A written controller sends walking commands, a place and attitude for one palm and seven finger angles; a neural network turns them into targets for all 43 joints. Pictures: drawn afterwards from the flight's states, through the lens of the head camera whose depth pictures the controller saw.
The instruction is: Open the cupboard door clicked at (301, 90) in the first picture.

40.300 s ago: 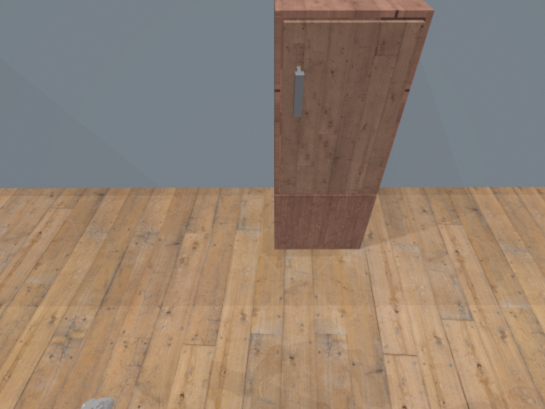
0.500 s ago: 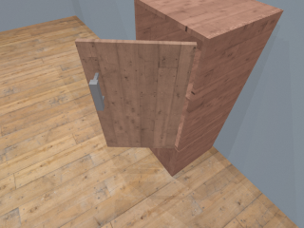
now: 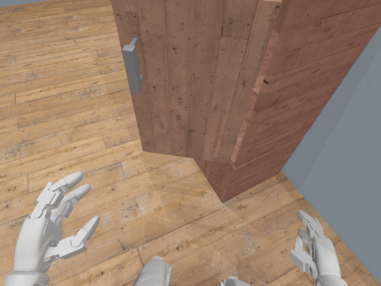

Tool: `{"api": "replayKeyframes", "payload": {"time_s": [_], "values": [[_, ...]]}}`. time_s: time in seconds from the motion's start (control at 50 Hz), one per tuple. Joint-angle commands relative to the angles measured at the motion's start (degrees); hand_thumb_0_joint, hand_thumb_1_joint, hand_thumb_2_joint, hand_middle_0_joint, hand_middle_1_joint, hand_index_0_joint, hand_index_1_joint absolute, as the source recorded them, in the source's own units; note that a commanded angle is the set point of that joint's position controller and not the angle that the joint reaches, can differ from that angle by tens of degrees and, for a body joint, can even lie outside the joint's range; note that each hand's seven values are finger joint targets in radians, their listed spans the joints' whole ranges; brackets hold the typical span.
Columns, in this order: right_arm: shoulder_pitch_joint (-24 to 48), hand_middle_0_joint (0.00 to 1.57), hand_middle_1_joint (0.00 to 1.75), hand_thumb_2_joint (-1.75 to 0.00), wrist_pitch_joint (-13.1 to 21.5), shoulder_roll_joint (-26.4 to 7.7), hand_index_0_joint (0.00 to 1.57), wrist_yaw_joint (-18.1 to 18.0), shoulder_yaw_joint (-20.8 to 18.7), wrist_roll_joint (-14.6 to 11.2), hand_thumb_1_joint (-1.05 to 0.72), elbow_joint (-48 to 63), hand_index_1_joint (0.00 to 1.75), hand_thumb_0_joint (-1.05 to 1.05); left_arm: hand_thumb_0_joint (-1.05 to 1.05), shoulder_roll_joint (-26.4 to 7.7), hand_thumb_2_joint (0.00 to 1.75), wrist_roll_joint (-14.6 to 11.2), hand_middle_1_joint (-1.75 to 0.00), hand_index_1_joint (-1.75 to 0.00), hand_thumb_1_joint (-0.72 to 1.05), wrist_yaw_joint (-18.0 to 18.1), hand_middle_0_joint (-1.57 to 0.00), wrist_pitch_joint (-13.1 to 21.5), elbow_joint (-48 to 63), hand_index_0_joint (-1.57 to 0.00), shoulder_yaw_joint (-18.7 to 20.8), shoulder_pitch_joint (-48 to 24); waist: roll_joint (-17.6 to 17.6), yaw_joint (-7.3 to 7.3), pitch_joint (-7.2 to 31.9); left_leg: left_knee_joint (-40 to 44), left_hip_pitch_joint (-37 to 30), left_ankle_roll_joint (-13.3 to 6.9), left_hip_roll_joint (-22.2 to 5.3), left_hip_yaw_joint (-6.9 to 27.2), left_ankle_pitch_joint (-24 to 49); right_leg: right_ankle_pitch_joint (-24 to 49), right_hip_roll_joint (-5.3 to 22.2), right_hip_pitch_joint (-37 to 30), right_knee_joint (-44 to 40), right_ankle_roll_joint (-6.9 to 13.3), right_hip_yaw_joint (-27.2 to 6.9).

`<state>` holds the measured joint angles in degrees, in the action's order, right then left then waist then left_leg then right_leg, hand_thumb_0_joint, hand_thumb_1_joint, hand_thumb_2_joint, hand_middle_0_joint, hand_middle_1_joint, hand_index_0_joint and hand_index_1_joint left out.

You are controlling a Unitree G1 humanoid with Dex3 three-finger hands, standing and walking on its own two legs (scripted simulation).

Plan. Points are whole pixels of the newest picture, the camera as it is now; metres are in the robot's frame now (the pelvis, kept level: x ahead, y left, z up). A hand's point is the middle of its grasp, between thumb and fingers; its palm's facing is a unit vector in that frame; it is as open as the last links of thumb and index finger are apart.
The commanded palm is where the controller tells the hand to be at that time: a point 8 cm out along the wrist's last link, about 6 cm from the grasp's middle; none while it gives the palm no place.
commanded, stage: raise the hand with hooked fingers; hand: left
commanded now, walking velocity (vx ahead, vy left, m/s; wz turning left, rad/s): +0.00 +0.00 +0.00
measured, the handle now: (135, 66) +0.58 +0.22 +0.12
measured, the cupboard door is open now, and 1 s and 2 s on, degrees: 54 54 54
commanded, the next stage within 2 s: move the hooked fingers beside the handle in 1.54 s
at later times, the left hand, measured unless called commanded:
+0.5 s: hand (72, 188) +0.26 +0.26 +0.08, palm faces -0.05 -1.00 -0.05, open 12.4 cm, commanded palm +0.23 +0.32 +0.10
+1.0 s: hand (39, 141) +0.31 +0.31 +0.14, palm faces +0.03 -1.00 -0.05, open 13.9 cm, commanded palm +0.28 +0.36 +0.14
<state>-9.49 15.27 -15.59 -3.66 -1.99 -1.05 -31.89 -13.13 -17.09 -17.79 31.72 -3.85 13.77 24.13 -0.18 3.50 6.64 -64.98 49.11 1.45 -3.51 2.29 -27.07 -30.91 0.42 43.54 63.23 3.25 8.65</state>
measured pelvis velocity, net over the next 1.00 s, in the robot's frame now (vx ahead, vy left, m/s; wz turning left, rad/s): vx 0.02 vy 0.05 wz -0.02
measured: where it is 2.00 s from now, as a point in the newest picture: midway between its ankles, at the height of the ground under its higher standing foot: outside the picture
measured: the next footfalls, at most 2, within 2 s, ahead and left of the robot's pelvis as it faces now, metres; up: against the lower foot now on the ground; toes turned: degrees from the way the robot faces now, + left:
none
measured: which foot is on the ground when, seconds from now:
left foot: down 0.00-1.00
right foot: down 0.00-1.00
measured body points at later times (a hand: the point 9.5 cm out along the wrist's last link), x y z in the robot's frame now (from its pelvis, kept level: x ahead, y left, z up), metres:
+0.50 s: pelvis +0.01 +0.03 +0.03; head +0.06 +0.04 +0.47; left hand +0.25 +0.31 +0.08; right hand +0.15 -0.23 -0.05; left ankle +0.05 +0.13 -0.65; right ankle +0.01 -0.09 -0.65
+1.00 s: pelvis +0.02 +0.05 +0.05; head +0.05 +0.06 +0.50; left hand +0.30 +0.37 +0.15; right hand +0.18 -0.19 -0.03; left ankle +0.05 +0.13 -0.65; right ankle +0.01 -0.09 -0.65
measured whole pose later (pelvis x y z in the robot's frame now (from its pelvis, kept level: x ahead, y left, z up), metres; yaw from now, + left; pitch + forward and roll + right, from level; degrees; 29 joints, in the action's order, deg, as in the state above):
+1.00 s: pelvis +0.02 +0.05 +0.05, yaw -1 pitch +7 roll -3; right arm -15.3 12.0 -14.8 -5.4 3.9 -2.8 -33.0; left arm -23.8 -19.5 -26.0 12.7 -18.2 23.5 -2.1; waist 1.4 1.2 3.8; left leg -48.7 33.9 -2.2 -1.7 -1.6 -21.6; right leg -22.6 1.5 28.4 44.6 -0.7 5.3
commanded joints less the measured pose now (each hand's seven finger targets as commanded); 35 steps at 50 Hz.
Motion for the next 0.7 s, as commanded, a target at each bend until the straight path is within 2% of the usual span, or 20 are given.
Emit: {"api": "replayKeyframes", "payload": {"time_s": [0.0, 0.02, 0.06, 0.08, 0.1, 0.14, 0.18, 0.22, 0.26, 0.28, 0.32, 0.38, 0.4, 0.44, 0.48, 0.5, 0.54, 0.58, 0.62, 0.68], "values": [[-1.8, 0.2, 0.3, -0.9, 2.9, -6.6, 0.2, -1.5, -0.8, -1.1, -0.9, 4.7, 0.3, 0.0, 0.0, -10.3, 0.61, -0.9, -0.74, -0.74, 0.22, -5.4, -0.25, 0.8, 10.2, -0.25, -0.9, -17.3, 3.7, -8.48, 5.4, 6.7, -6.9, -3.6, 2.1, -0.9, 6.5, 4.6, -1.0, -0.2, -16.4, -2.5, -11.9], [-1.7, 0.2, 0.3, -0.9, 2.7, -6.7, 0.2, -1.8, -0.8, -1.4, -0.9, 4.9, 0.3, 0.0, 0.0, -11.3, 0.6, -1.2, -0.75, -0.75, 0.2, -6.5, -0.25, -2.3, 6.9, -0.25, 0.7, -15.6, 2.3, -7.63, 5.5, 7.4, -6.0, -3.5, 2.4, -1.1, 6.0, 3.0, -0.6, -1.7, -18.0, -2.8, -12.8], [-0.9, 0.2, 0.3, -0.9, 1.6, -7.0, 0.2, -2.1, -0.6, -1.9, -0.9, 6.6, 0.3, 0.0, 0.0, -14.0, 0.58, -2.0, -0.78, -0.78, 0.15, -8.0, -0.25, -9.6, 2.5, -0.25, 4.6, -12.3, -0.2, -4.82, 7.6, 9.6, -5.8, -3.5, 3.0, -1.5, 6.9, 2.1, 0.3, -6.8, -20.4, -3.2, -13.5], [-0.1, 0.2, 0.3, -0.9, 1.2, -6.8, 0.2, -2.2, -0.7, -2.1, -0.9, 7.4, 0.3, 0.0, 0.0, -15.3, 0.57, -3.1, -0.8, -0.8, 0.13, -8.4, -0.25, -12.9, 0.1, -0.25, 7.3, -9.8, -0.4, -2.77, 8.8, 10.6, -6.9, -3.4, 3.2, -1.4, 8.6, 3.9, 0.4, -9.6, -20.5, -3.1, -13.5], [-0.1, 0.2, 0.3, -0.9, 0.7, -6.3, 0.2, -2.1, -0.5, -2.1, -0.9, 8.6, 0.3, 0.0, 0.0, -15.2, 0.56, -4.1, -0.81, -0.81, 0.11, -8.2, -0.26, -15.1, 2.0, -0.26, 8.7, -8.6, -1.1, -1.72, 11.8, 11.3, -8.1, -3.4, 3.5, -1.9, 10.8, 7.0, 0.9, -12.7, -20.6, -3.6, -13.2], [0.4, 0.2, 0.3, -0.9, 0.1, -5.3, 0.2, -1.9, -0.5, -1.7, -0.9, 9.3, 0.3, 0.0, 0.0, -16.5, 0.54, -6.0, -0.84, -0.84, 0.06, -6.0, -0.26, -16.5, 5.0, -0.26, 13.3, -7.7, -2.0, -0.05, 14.8, 12.7, -10.1, -3.0, 3.4, -1.7, 14.5, 14.1, 1.4, -16.6, -19.9, -4.3, -12.3], [0.3, 0.2, 0.3, -0.9, 0.3, -4.2, 0.2, -1.4, -0.4, -1.2, -0.9, 9.4, 0.3, 0.0, 0.0, -16.3, 0.52, -6.9, -0.87, -0.87, 0.01, -2.8, -0.26, -14.3, 8.2, -0.26, 15.5, -7.5, -2.1, 1.1, 15.4, 14.0, -11.5, -2.6, 3.2, -1.2, 17.3, 19.4, 0.5, -18.1, -18.1, -3.9, -10.4], [-0.9, 0.2, 0.3, -0.9, 0.7, -4.0, 0.2, -0.8, -0.6, -0.9, -0.9, 8.3, 0.3, 0.0, 0.0, -14.1, 0.5, -5.8, -0.9, -0.9, -0.03, -0.5, -0.27, -10.5, 10.2, -0.27, 13.9, -8.4, -0.3, -0.21, 13.6, 15.6, -13.5, -2.5, 3.1, -1.5, 17.8, 20.1, -0.5, -14.7, -17.3, -3.5, -8.1], [-1.7, 0.2, 0.3, -0.9, 1.1, -4.8, 0.2, -0.3, -0.7, -0.7, -0.9, 7.1, 0.3, 0.0, 0.0, -11.7, 0.48, -4.0, -0.93, -0.93, -0.08, 0.4, -0.27, -7.3, 9.0, -0.27, 10.1, -11.0, 0.7, -2.53, 8.9, 16.0, -14.0, -2.7, 2.9, -1.4, 15.5, 16.3, -1.3, -9.4, -17.0, -3.2, -6.5], [-2.3, 0.2, 0.3, -0.9, 1.2, -5.4, 0.2, -0.3, -0.6, -0.6, -0.9, 7.0, 0.3, 0.0, 0.0, -11.1, 0.47, -3.5, -0.94, -0.94, -0.1, -0.4, -0.27, -6.4, 8.0, -0.27, 7.9, -13.4, -0.6, -3.65, 7.0, 15.8, -13.7, -2.9, 2.8, -1.1, 14.5, 14.9, -1.6, -7.9, -16.8, -3.0, -6.4], [-3.8, 0.2, 0.3, -0.9, 1.7, -6.7, 0.2, -0.5, -0.8, -0.9, -0.9, 6.1, 0.3, 0.0, 0.0, -11.0, 0.45, -2.3, -0.98, -0.98, -0.15, -2.4, -0.27, -5.5, 5.7, -0.27, 5.6, -15.6, 1.8, -5.3, 6.6, 16.1, -14.5, -3.0, 2.8, -1.1, 11.4, 11.3, -1.5, -5.3, -17.6, -2.9, -6.3], [-4.3, 0.2, 0.3, -0.9, 2.1, -8.0, 0.2, -1.2, -0.6, -1.6, -0.9, 6.4, 0.3, 0.0, 0.0, -13.7, 0.42, -3.0, -1.02, -1.02, -0.22, -6.0, -0.28, -7.2, 3.5, -0.28, 5.8, -18.6, 1.7, -5.37, 6.6, 17.5, -15.1, -3.2, 2.9, -0.6, 7.9, 7.0, -1.5, -5.8, -19.3, -2.6, -6.9], [-4.4, 0.2, 0.3, -0.9, 2.1, -8.3, 0.2, -1.5, -0.7, -1.8, -0.9, 6.5, 0.3, 0.0, 0.0, -15.8, 0.41, -3.3, -1.03, -1.03, -0.24, -6.8, -0.28, -7.6, 4.6, -0.28, 7.5, -20.1, 1.6, -4.87, 9.0, 18.2, -16.2, -3.2, 2.9, -0.5, 8.4, 7.4, -1.4, -7.4, -19.6, -2.6, -6.8], [-4.0, 0.2, 0.3, -0.9, 2.3, -8.2, 0.2, -1.9, -0.5, -1.9, -0.9, 6.8, 0.3, 0.0, 0.0, -18.5, 0.39, -4.1, -1.07, -1.07, -0.29, -7.1, -0.29, -8.4, 6.9, -0.29, 10.1, -22.3, 4.0, -3.89, 11.6, 19.5, -19.1, -3.2, 2.8, -0.3, 9.8, 9.0, -1.4, -9.4, -19.7, -2.4, -6.3], [-4.1, 0.2, 0.3, -0.9, 2.5, -8.0, 0.2, -2.0, -0.2, -1.6, -0.9, 6.9, 0.3, 0.0, 0.0, -21.9, 0.37, -4.8, -1.1, -1.1, -0.34, -5.9, -0.29, -8.6, 9.5, -0.29, 14.0, -22.7, 7.5, -2.18, 14.2, 20.4, -22.1, -2.8, 2.7, 0.2, 13.3, 12.4, -1.9, -11.6, -18.8, -1.7, -5.4], [-4.1, 0.2, 0.3, -0.9, 2.5, -7.4, 0.2, -1.8, 0.0, -1.5, -0.9, 7.2, 0.3, 0.0, 0.0, -21.2, 0.36, -4.9, -1.11, -1.11, -0.36, -5.2, -0.29, -8.5, 10.5, -0.29, 14.3, -21.8, 8.5, -1.86, 15.1, 20.9, -23.8, -2.6, 2.6, 0.2, 15.6, 14.5, -1.9, -12.2, -18.5, -1.6, -4.9], [-3.8, 0.2, 0.3, -0.9, 2.3, -7.1, 0.2, -1.4, 0.3, -1.5, -0.9, 7.2, 0.3, 0.0, 0.0, -18.8, 0.34, -5.3, -1.14, -1.14, -0.41, -3.7, -0.29, -8.7, 9.6, -0.29, 13.5, -20.2, 8.4, -1.89, 12.6, 21.8, -24.5, -2.1, 2.4, 0.5, 16.9, 15.9, -2.2, -11.7, -18.6, -1.7, -3.9], [-3.7, 0.2, 0.3, -0.9, 1.8, -7.4, 0.2, -1.1, 0.6, -1.4, -0.9, 7.2, 0.3, 0.0, 0.0, -18.2, 0.32, -5.0, -1.17, -1.17, -0.45, -3.3, -0.3, -10.0, 6.3, -0.3, 12.8, -20.8, 8.0, -2.26, 9.0, 22.5, -23.6, -1.9, 2.3, 0.7, 16.5, 15.9, -2.5, -11.3, -19.1, -1.5, -3.4], [-3.9, 0.2, 0.3, -0.9, 0.8, -7.9, 0.2, -1.0, 0.6, -1.7, -0.9, 7.3, 0.3, 0.0, 0.0, -16.9, 0.3, -4.3, -1.2, -1.2, -0.5, -4.1, -0.3, -12.7, 1.4, -0.3, 11.0, -22.3, 5.7, -3.36, 5.6, 23.4, -22.0, -1.9, 2.3, 0.6, 13.6, 14.6, -2.5, -9.8, -20.0, -1.9, -3.2], [-4.1, 0.2, 0.3, -0.9, -0.1, -8.6, 0.2, -1.4, 0.7, -2.2, -0.9, 7.9, 0.3, 0.0, 0.0, -16.8, 0.3, -3.7, -1.2, -1.2, -0.5, -6.9, -0.3, -17.0, -3.3, -0.3, 9.2, -26.1, 4.4, -4.0, 3.5, 24.3, -21.5, -2.1, 2.4, 0.6, 11.4, 13.8, -2.5, -10.1, -21.5, -1.8, -3.5]]}}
